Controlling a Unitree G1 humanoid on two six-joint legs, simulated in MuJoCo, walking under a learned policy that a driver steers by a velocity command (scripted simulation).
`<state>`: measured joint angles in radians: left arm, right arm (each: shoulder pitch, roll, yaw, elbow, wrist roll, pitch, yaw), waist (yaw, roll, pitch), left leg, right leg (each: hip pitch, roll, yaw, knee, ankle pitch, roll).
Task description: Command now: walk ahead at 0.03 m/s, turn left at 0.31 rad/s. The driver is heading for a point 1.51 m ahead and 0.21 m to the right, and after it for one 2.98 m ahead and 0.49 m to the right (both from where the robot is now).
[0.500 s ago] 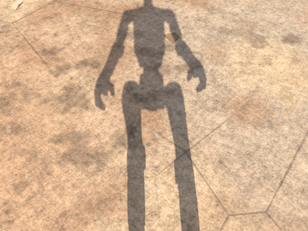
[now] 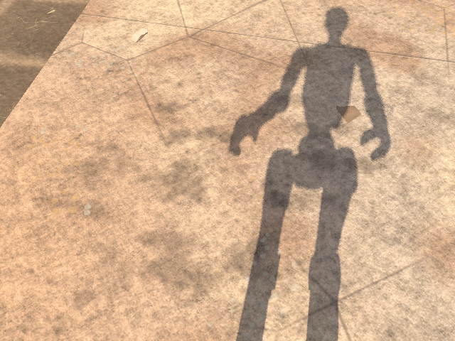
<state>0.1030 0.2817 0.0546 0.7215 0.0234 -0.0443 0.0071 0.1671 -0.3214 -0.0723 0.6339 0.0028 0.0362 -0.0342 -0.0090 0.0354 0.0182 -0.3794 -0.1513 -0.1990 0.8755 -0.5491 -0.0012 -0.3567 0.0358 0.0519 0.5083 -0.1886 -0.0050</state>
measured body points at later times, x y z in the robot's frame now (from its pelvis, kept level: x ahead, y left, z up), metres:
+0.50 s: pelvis +0.01 +0.03 +0.00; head +0.02 +0.04 +0.45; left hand +0.11 +0.30 -0.12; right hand +0.15 -0.21 -0.10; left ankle -0.01 +0.14 -0.73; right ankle +0.04 -0.12 -0.73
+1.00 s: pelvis +0.13 -0.01 +0.01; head +0.14 -0.03 +0.46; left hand +0.14 +0.26 -0.11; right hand +0.25 -0.28 -0.11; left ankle +0.12 +0.14 -0.65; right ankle +0.08 -0.10 -0.73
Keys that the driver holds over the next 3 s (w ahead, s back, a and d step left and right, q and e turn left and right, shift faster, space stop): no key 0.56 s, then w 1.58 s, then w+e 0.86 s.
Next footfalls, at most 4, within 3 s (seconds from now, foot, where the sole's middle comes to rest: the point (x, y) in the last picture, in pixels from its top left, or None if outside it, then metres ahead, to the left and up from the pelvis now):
0.26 left None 0.03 0.14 -0.77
1.32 left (198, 338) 0.48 0.13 -0.77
1.84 right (272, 242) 0.78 -0.10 -0.77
2.38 left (201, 173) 1.08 0.14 -0.77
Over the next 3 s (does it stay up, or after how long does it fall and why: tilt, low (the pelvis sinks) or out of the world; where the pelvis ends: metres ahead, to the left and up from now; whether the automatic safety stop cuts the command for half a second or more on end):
stays up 1.21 -0.07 -0.01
